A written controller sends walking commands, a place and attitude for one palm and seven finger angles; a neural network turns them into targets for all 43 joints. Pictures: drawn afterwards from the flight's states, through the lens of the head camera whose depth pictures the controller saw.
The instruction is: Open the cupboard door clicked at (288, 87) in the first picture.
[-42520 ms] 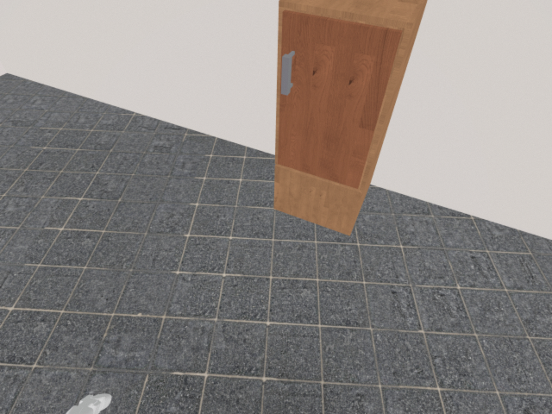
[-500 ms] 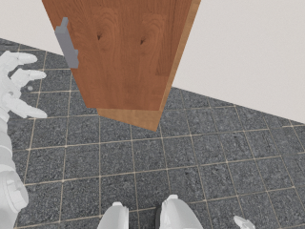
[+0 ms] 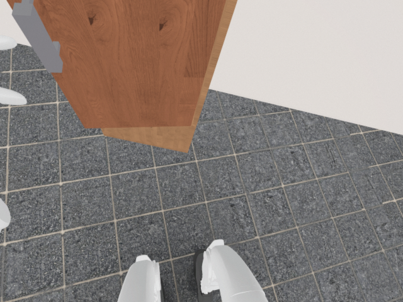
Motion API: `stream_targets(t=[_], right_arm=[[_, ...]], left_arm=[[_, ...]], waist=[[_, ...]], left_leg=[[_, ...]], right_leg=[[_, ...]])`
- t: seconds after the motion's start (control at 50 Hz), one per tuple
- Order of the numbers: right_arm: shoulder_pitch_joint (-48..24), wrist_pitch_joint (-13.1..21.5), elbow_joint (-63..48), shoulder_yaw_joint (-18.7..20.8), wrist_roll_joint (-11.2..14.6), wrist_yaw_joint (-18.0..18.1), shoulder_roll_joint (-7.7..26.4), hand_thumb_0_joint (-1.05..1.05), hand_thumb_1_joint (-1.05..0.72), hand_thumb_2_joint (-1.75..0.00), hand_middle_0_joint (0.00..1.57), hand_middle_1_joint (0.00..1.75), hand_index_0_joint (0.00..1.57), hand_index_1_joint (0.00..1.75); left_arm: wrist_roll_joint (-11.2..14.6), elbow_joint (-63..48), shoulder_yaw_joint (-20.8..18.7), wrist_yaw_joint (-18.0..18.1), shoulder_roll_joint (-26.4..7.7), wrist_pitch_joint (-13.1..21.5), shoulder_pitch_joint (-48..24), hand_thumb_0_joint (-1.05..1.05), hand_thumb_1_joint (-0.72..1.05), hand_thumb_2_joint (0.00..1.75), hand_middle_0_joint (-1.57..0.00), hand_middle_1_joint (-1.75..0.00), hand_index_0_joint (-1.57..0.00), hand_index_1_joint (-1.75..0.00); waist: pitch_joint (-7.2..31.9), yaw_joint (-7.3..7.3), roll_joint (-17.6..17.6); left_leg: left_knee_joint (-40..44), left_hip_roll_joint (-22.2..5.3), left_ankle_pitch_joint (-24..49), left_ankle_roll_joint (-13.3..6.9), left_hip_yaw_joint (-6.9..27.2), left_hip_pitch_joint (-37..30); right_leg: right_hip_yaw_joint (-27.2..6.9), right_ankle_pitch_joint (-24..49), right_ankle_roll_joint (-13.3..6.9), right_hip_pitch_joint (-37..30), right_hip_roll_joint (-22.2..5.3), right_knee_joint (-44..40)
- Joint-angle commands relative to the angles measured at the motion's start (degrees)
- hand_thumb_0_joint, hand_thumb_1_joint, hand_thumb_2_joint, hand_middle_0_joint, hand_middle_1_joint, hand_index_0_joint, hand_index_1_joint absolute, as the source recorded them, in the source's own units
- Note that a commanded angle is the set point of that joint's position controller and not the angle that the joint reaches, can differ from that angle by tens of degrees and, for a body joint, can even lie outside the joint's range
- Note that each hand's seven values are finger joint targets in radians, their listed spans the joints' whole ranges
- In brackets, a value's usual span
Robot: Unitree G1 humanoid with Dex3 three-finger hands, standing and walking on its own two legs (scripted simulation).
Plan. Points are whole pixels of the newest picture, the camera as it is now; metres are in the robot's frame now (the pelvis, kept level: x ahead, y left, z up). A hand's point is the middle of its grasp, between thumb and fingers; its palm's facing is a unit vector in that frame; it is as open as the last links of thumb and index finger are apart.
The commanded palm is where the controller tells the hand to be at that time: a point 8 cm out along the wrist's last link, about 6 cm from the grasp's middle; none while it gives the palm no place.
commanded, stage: move the hooked fingers beside the handle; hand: left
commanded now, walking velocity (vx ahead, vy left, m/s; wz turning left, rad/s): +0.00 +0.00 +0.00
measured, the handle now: (42, 32) +0.59 +0.24 +0.06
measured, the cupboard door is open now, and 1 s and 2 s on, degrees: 15 15 15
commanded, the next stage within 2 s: slide the fingers in behind the handle in 1.10 s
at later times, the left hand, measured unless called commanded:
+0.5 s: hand (1, 53) +0.54 +0.29 +0.07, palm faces +0.03 -1.00 -0.03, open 14.0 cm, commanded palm +0.53 +0.31 +0.07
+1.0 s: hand (7, 53) +0.54 +0.28 +0.06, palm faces +0.03 -1.00 -0.05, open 14.0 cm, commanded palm +0.53 +0.31 +0.06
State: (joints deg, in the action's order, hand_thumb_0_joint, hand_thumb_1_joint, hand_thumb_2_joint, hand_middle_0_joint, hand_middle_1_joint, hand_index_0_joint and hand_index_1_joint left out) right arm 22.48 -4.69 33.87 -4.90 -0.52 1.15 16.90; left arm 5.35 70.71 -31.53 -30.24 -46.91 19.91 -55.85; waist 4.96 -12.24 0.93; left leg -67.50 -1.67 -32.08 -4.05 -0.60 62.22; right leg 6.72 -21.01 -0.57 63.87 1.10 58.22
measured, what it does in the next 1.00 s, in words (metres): stands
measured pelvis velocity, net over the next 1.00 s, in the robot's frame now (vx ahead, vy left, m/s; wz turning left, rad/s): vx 0.01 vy -0.01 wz -0.01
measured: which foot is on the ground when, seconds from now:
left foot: down 0.00-1.00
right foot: down 0.00-1.00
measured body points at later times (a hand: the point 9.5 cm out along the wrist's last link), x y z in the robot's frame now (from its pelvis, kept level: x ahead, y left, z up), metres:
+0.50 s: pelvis +0.01 +0.00 +0.00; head +0.20 +0.05 +0.41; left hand +0.53 +0.34 +0.07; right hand -0.01 -0.26 -0.08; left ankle -0.01 +0.07 -0.65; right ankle +0.06 -0.12 -0.65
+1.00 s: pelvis +0.01 -0.01 +0.00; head +0.20 +0.04 +0.40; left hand +0.53 +0.34 +0.07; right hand +0.01 -0.28 -0.09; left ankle -0.01 +0.07 -0.65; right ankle +0.06 -0.12 -0.65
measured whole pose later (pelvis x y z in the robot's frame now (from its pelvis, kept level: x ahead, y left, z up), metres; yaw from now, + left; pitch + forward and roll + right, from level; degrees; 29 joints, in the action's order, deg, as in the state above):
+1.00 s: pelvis +0.01 -0.01 +0.00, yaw +0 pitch +28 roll -6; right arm 21.2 -6.4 31.9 -5.2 -1.0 0.4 16.7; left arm 2.4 71.5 -31.8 -27.7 -49.1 19.8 -58.0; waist 4.3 -13.7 1.1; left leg -68.1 -2.5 -33.0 -3.3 0.4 63.5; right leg 7.4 -21.7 -1.2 65.0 2.1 58.3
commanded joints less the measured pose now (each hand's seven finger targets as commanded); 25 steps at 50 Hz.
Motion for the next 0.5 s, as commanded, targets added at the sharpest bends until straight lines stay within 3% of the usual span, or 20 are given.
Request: stream_targets(t=[0.0, 0.08, 0.1, 0.14, 0.18, 0.22, 0.26, 0.28, 0.38, 0.42, 0.48], right_arm=[[11.51, -0.05, -2.42, 3.85, -0.31, 0.91, 12.69, 0.0, -0.9, -0.9, 0.2, 0.3, 0.2, 0.3], [12.26, -0.58, -2.74, 3.34, -0.5, 0.84, 12.78, 0.0, -0.9, -0.9, 0.2, 0.3, 0.2, 0.3], [12.27, -0.68, -2.54, 3.17, -0.58, 0.85, 12.77, 0.0, -0.9, -0.9, 0.2, 0.3, 0.2, 0.3], [12.67, -0.82, -2.7, 3.19, -0.59, 0.71, 12.85, 0.0, -0.9, -0.9, 0.2, 0.3, 0.2, 0.3], [13.46, -0.96, -2.98, 3.47, -0.74, 0.52, 13.09, 0.0, -0.9, -0.9, 0.2, 0.3, 0.2, 0.3], [13.84, -1.56, -3.22, 3.78, -0.74, 0.26, 12.93, 0.0, -0.9, -0.9, 0.2, 0.3, 0.2, 0.3], [14.0, -1.99, -3.33, 3.93, -0.67, -0.07, 12.74, 0.0, -0.9, -0.9, 0.2, 0.3, 0.2, 0.3], [14.03, -2.25, -3.25, 4.08, -0.77, -0.15, 12.92, 0.0, -0.9, -0.9, 0.2, 0.3, 0.2, 0.3], [13.85, -2.31, -3.21, 4.48, -0.71, -0.59, 12.4, 0.0, -0.9, -0.9, 0.2, 0.3, 0.2, 0.3], [13.63, -2.09, -2.76, 4.5, -0.78, -0.68, 12.13, 0.0, -0.9, -0.9, 0.2, 0.3, 0.2, 0.3], [13.53, -2.17, -2.36, 4.27, -0.76, -0.71, 11.9, 0.0, -0.9, -0.9, 0.2, 0.3, 0.2, 0.3]], left_arm=[[-0.44, -8.8, -2.42, 0.64, -21.48, 1.72, -23.6, 0.0, -0.5, 0.3, -0.3, -1.2, -0.3, -1.2], [-1.59, -8.86, -2.35, 1.28, -23.45, 2.2, -26.67, 0.0, -0.5, 0.3, -0.3, -1.2, -0.3, -1.2], [-1.67, -9.05, -1.58, 1.33, -23.21, 2.36, -28.93, 0.0, -0.5, 0.3, -0.3, -1.2, -0.3, -1.2], [-1.61, -7.18, -1.36, 1.12, -22.23, 2.04, -27.14, 0.0, -0.5, 0.3, -0.3, -1.2, -0.3, -1.2], [-1.41, -9.48, -2.76, 0.36, -23.65, 2.3, -25.51, 0.0, -0.5, 0.3, -0.3, -1.2, -0.3, -1.2], [-1.32, -10.25, -2.48, -0.15, -22.34, 1.73, -21.92, 0.0, -0.5, 0.3, -0.3, -1.2, -0.3, -1.2], [-0.44, -10.56, -1.83, -0.53, -20.25, 1.14, -20.59, 0.0, -0.5, 0.3, -0.3, -1.2, -0.3, -1.2], [-0.17, -11.87, -2.98, -0.48, -21.43, 0.96, -21.18, 0.0, -0.5, 0.3, -0.3, -1.2, -0.3, -1.2], [0.6, -17.18, -4.87, 1.1, -22.48, 2.05, -22.75, 0.0, -0.5, 0.3, -0.3, -1.2, -0.3, -1.2], [0.09, -16.24, -4.63, 2.05, -21.96, 2.38, -22.47, 0.0, -0.5, 0.3, -0.3, -1.2, -0.3, -1.2], [-0.71, -14.49, -3.02, 2.51, -20.59, 2.47, -22.59, 0.0, -0.5, 0.3, -0.3, -1.2, -0.3, -1.2]], waist=[[28.7, -0.42, 14.15], [29.08, -1.65, 15.09], [29.3, -2.35, 15.62], [29.75, -2.4, 15.34], [34.18, -1.02, 17.92], [35.39, -0.2, 18.61], [34.2, -0.62, 17.55], [34.21, -0.59, 16.29], [35.7, -0.05, 17.74], [33.39, -0.36, 16.64], [31.3, -0.52, 18.13]], left_leg=[[8.5, -0.97, 32.77, 3.88, 6.85, -20.12], [7.75, -1.34, 34.07, 3.94, 7.3, -20.34], [7.36, -1.35, 33.48, 3.89, 7.47, -20.07], [7.17, -1.35, 33.59, 3.85, 7.67, -20.17], [7.12, -1.7, 39.21, 4.53, 8.29, -24.35], [7.19, -1.99, 43.85, 5.02, 8.57, -27.05], [7.12, -2.27, 45.53, 4.86, 8.76, -27.66], [7.36, -2.48, 45.47, 4.79, 8.76, -27.32], [7.77, -2.23, 45.45, 4.72, 8.17, -28.22], [7.77, -2.08, 42.93, 4.28, 7.63, -26.63], [7.99, -1.98, 42.02, 4.27, 7.24, -26.42]], right_leg=[[-3.54, 12.01, -0.81, -14.47, 1.79, -3.27], [-3.33, 12.43, -0.94, -13.15, 2.12, -2.76], [-3.31, 12.0, -0.84, -12.49, 2.06, -2.61], [-3.09, 11.58, -0.82, -11.87, 2.1, -2.47], [-2.95, 13.38, -0.94, -12.5, 2.14, -2.05], [-2.72, 14.84, -0.86, -12.27, 2.03, -2.23], [-2.48, 15.67, -0.92, -11.37, 2.32, -2.41], [-2.41, 16.0, -0.68, -12.35, 2.35, -2.72], [-2.97, 17.34, -0.91, -14.71, 2.65, -3.27], [-3.13, 16.66, -0.77, -14.87, 2.67, -3.66], [-3.31, 16.11, -0.89, -14.32, 2.73, -3.95]])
